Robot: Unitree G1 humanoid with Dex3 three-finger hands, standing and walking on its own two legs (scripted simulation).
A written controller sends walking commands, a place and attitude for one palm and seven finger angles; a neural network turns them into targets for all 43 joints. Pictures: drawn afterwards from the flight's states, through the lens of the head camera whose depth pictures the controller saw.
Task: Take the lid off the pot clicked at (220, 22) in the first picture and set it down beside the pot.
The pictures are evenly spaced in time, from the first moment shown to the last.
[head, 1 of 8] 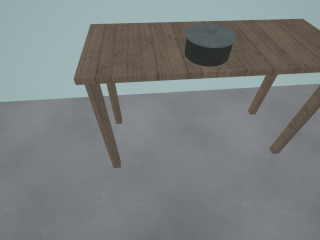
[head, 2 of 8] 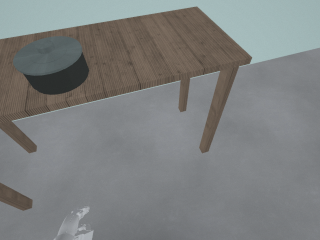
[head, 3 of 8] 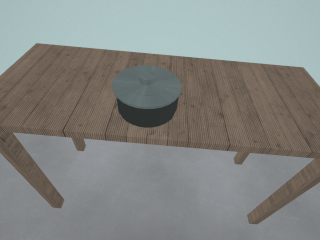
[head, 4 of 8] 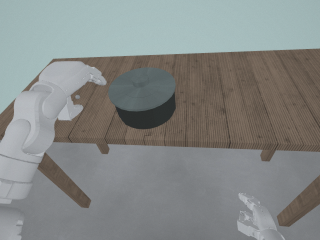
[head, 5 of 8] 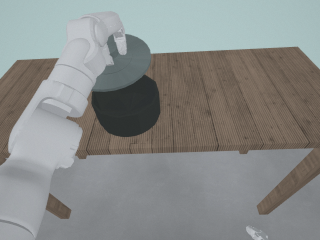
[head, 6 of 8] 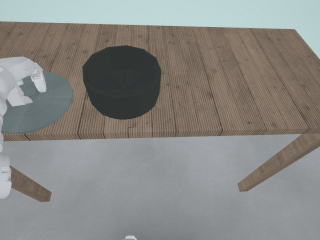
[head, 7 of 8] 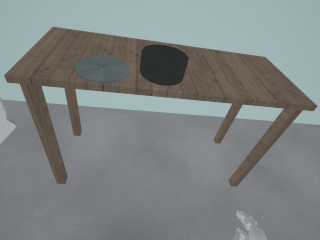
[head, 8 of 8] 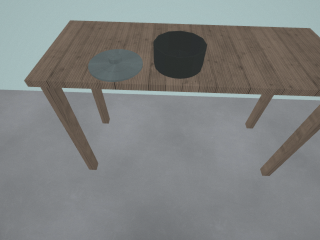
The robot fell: no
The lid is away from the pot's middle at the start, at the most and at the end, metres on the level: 0.00 0.26 0.25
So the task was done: yes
